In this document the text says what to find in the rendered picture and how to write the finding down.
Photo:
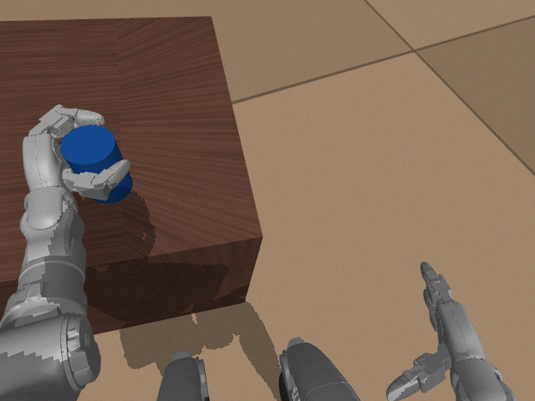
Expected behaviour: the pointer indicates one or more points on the right robot arm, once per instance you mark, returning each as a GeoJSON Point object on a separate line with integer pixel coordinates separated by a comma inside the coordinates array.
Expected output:
{"type": "Point", "coordinates": [479, 380]}

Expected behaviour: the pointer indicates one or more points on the can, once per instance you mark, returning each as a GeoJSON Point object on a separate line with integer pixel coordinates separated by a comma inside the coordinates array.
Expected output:
{"type": "Point", "coordinates": [92, 148]}

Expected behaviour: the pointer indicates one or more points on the right robot hand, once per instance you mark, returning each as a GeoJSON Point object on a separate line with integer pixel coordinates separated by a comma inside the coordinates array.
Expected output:
{"type": "Point", "coordinates": [457, 337]}

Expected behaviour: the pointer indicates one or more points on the left robot hand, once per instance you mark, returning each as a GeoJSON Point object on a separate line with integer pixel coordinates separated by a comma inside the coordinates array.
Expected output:
{"type": "Point", "coordinates": [45, 166]}

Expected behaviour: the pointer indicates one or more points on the left robot arm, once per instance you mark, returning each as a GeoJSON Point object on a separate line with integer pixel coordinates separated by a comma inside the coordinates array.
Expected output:
{"type": "Point", "coordinates": [47, 346]}

